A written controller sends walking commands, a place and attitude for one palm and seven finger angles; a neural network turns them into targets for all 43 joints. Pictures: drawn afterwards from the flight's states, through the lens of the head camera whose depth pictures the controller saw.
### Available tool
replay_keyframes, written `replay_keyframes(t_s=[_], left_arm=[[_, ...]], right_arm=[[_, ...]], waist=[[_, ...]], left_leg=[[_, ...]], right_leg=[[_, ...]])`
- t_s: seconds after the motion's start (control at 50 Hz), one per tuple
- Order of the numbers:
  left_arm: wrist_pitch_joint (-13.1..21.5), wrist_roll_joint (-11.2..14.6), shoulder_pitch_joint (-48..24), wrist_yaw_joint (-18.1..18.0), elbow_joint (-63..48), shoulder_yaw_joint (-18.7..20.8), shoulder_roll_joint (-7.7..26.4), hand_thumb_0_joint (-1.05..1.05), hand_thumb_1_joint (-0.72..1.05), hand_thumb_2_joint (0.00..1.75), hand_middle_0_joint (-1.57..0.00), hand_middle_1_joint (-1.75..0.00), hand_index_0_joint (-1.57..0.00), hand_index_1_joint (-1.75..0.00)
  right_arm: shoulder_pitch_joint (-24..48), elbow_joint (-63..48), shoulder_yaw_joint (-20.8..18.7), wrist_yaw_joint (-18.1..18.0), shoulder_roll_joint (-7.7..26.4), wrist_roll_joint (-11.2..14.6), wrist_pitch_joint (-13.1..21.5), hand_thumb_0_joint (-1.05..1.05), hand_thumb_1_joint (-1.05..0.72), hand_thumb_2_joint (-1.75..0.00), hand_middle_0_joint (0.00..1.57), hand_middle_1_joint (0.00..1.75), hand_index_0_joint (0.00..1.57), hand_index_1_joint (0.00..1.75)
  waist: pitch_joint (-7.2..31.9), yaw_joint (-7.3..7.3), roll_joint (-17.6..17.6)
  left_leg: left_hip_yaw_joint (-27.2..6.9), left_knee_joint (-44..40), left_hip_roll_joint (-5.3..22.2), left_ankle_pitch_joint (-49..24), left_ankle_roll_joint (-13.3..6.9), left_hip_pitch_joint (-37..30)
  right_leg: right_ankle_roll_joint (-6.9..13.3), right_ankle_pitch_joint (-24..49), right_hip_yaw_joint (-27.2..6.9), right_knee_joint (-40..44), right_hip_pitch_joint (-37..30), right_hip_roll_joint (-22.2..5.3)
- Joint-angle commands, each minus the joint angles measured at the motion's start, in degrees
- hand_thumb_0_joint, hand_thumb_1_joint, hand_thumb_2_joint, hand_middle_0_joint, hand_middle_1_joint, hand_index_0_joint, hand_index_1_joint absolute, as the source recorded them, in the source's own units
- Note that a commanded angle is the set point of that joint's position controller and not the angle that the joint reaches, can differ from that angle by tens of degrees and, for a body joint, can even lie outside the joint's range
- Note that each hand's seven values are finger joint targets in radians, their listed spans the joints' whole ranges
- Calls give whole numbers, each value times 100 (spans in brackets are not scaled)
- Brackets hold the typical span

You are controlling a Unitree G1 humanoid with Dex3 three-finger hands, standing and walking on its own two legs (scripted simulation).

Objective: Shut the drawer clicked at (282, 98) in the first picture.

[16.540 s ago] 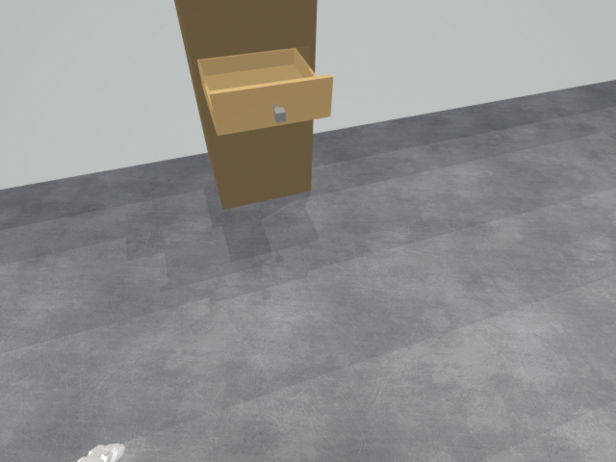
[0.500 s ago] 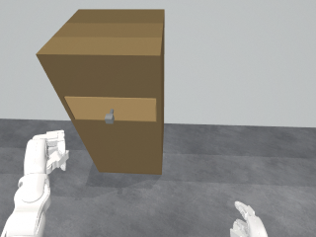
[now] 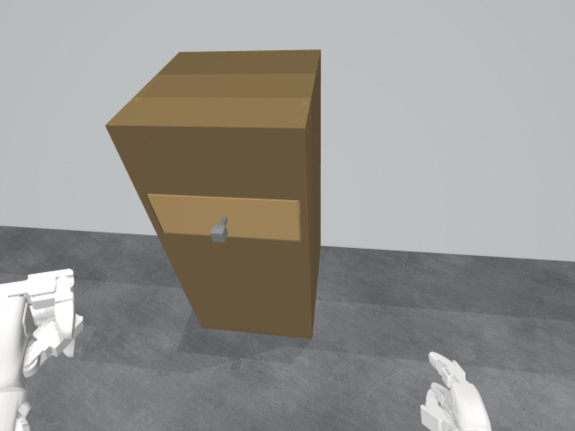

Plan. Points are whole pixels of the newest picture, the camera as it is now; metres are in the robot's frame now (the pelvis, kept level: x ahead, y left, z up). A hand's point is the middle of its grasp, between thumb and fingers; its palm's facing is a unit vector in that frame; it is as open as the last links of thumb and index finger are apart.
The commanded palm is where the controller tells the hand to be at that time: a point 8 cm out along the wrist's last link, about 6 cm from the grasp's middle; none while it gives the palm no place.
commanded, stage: draw the hand back to the body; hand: left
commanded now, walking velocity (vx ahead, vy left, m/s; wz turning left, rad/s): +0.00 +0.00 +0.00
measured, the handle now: (221, 228) +0.61 +0.27 -0.15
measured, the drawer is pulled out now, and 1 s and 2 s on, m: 0.00 0.00 0.00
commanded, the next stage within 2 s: step back with the hand held close in 0.04 s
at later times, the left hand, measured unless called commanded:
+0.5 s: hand (77, 335) +0.17 +0.25 +0.14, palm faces +0.27 -0.82 -0.50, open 3.3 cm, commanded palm +0.11 +0.29 +0.18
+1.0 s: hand out of the picture +0.08 +0.27 +0.15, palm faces +0.38 -0.83 -0.41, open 3.3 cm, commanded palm +0.02 +0.32 +0.18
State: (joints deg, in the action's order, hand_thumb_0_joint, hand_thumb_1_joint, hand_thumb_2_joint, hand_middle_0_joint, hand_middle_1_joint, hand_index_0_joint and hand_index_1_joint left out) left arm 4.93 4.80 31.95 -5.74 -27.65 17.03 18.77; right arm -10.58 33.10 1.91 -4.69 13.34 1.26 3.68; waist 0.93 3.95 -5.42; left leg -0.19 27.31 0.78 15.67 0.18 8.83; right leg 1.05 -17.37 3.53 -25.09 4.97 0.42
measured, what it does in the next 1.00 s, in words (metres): shifts its weight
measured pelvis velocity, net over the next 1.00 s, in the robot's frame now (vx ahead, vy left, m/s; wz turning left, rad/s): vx -0.10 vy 0.04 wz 0.01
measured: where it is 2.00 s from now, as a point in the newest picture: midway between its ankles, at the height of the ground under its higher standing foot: outside the picture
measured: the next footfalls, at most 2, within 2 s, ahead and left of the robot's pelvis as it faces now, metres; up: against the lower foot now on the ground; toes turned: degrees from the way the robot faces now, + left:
right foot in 1.30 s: -0.22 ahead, -0.05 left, +0.00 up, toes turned -3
left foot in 1.74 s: -0.17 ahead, +0.16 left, +0.00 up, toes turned +3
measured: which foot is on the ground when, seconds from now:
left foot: down 0.00-1.00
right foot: down 0.00-1.00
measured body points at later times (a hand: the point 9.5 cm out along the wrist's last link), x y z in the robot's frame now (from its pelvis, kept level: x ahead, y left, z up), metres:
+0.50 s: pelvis -0.03 +0.02 +0.00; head +0.00 +0.00 +0.45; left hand +0.15 +0.29 +0.17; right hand +0.14 -0.24 -0.09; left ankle -0.01 +0.12 -0.74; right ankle -0.04 -0.10 -0.74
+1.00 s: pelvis -0.10 +0.04 -0.01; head -0.09 +0.05 +0.44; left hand +0.06 +0.32 +0.18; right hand +0.07 -0.21 -0.09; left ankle -0.01 +0.12 -0.74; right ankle -0.04 -0.10 -0.74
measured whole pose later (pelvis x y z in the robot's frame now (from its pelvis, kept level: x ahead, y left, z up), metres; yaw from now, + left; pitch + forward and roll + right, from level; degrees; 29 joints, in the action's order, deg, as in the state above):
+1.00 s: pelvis -0.10 +0.04 -0.01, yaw +0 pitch +0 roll -3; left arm 12.7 2.2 35.7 -9.3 -34.2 19.1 20.5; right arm -11.4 32.9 -0.1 -5.1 13.6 -0.1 1.1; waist -1.0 0.2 -1.7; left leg -1.0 35.7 -0.2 12.7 -1.9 25.9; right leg -0.9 -10.0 4.0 -29.4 20.0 -0.4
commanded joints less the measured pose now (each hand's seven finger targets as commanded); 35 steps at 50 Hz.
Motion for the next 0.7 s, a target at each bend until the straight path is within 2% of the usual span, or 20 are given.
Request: replay_keyframes(t_s=[0.0,0.04,0.06,0.08,0.14,0.16,0.18,0.2,0.24,0.28,0.32,0.34,0.38,0.42,0.44,0.48,0.56,0.62,0.68], left_arm=[[315,9,-676,-92,-810,545,923,0,90,90,-140,-160,-140,-160],[370,-14,-806,-115,-1161,618,1095,0,90,90,-140,-160,-140,-160],[382,-10,-788,-126,-1282,556,1050,0,90,90,-140,-160,-140,-160],[394,-18,-712,-153,-1323,611,1106,0,90,90,-140,-160,-140,-160],[374,-25,-570,-173,-1258,658,1136,0,90,90,-140,-160,-140,-160],[609,-81,-978,-187,-1494,1353,1712,0,90,90,-140,-160,-140,-160],[650,-110,-500,-141,-895,1076,1304,0,90,90,-140,-160,-140,-160],[652,-109,-355,-117,-720,916,1168,0,90,90,-140,-160,-140,-160],[758,-108,-159,-95,-694,876,1047,0,90,90,-140,-160,-140,-160],[811,-91,188,-84,-670,847,969,0,90,90,-140,-160,-140,-160],[850,-74,367,-92,-934,926,1031,0,90,90,-140,-160,-140,-160],[853,-42,483,-97,-997,991,1094,0,90,90,-140,-160,-140,-160],[866,-37,576,-132,-1283,1081,1197,0,90,90,-140,-160,-140,-160],[877,-25,597,-168,-1562,1098,1252,0,90,90,-140,-160,-140,-160],[880,-17,590,-196,-1667,1207,1388,0,90,90,-140,-160,-140,-160],[875,-29,690,-234,-1701,1137,1305,0,90,90,-140,-160,-140,-160],[884,-57,745,-280,-1690,1135,1296,0,90,90,-140,-160,-140,-160],[914,-82,672,-286,-1532,1078,1209,0,90,90,-140,-160,-140,-160],[961,-127,608,-282,-1388,1081,1155,0,90,90,-140,-160,-140,-160]], right_arm=[[664,-921,-237,-81,468,-12,339,0,-90,-90,20,30,20,30],[717,-929,-230,-96,472,-33,418,0,-90,-90,20,30,20,30],[736,-957,-209,-103,442,-36,459,0,-90,-90,20,30,20,30],[719,-945,-200,-108,430,-43,505,0,-90,-90,20,30,20,30],[753,-894,-202,-102,422,-36,587,0,-90,-90,20,30,20,30],[573,-980,-284,-36,607,-84,369,0,-90,-90,20,30,20,30],[555,-844,-312,-1,506,-84,236,0,-90,-90,20,30,20,30],[610,-871,-332,23,513,-79,161,0,-90,-90,20,30,20,30],[624,-923,-396,34,546,-88,61,0,-90,-90,20,30,20,30],[581,-962,-436,60,575,-79,-68,0,-90,-90,20,30,20,30],[582,-1023,-490,70,597,-72,-156,0,-90,-90,20,30,20,30],[650,-1056,-484,53,583,-66,-174,0,-90,-90,20,30,20,30],[637,-1132,-497,40,584,-57,-236,0,-90,-90,20,30,20,30],[612,-1186,-521,20,604,-42,-269,0,-90,-90,20,30,20,30],[659,-1201,-515,-18,621,-52,-257,0,-90,-90,20,30,20,30],[585,-1209,-517,-35,608,-48,-266,0,-90,-90,20,30,20,30],[544,-1171,-522,-69,628,-59,-228,0,-90,-90,20,30,20,30],[539,-1146,-532,-70,653,-62,-195,0,-90,-90,20,30,20,30],[585,-1154,-513,-72,679,-57,-129,0,-90,-90,20,30,20,30]], waist=[[114,-127,493],[434,-77,285],[491,-69,127],[568,-40,180],[301,-25,188],[-365,-307,574],[-309,-349,758],[-340,-359,860],[-230,-366,654],[101,-366,357],[497,-359,345],[613,-318,344],[878,-324,452],[1025,-351,466],[1087,-323,298],[1042,-351,207],[884,-365,-38],[613,-398,37],[361,-401,77]], left_leg=[[75,-258,-57,-981,-254,-344],[94,-217,-73,-1175,-245,-503],[87,-211,-78,-1222,-245,-488],[86,-212,-82,-1312,-242,-492],[85,-213,-83,-1408,-205,-436],[-22,37,48,-1182,-289,97],[-54,175,54,-1143,-256,114],[-55,194,65,-1148,-228,155],[-63,58,103,-1371,-203,175],[-121,-123,183,-1796,-225,146],[-120,-164,223,-2249,-238,108],[-158,-214,234,-2391,-233,89],[-163,-205,260,-2591,-235,116],[-163,-163,261,-2654,-235,168],[-169,-210,254,-2620,-230,163],[-247,-258,284,-2596,-239,305],[-400,-467,379,-2198,-266,664],[-503,-708,464,-1139,-333,1244],[-661,-1000,520,286,-419,2116]], right_leg=[[-56,1199,-210,501,438,-117],[-46,1444,-252,493,284,-123],[-37,1514,-249,432,203,-156],[-39,1634,-235,405,144,-162],[-33,1750,-233,508,238,-126],[-63,2032,-690,855,805,-515],[-15,2116,-669,842,810,-677],[-12,2173,-678,847,840,-723],[-41,2210,-526,720,812,-659],[-92,2161,-395,469,570,-536],[-133,2373,-307,283,325,-463],[-141,2423,-272,236,280,-440],[-170,2592,-258,112,123,-402],[-187,2698,-265,36,62,-390],[-194,2623,-267,22,104,-370],[-201,2463,-231,-59,102,-318],[-214,1957,-198,-203,166,-188],[-213,1450,-259,-292,132,-135],[-205,1024,-349,-445,-155,-106]])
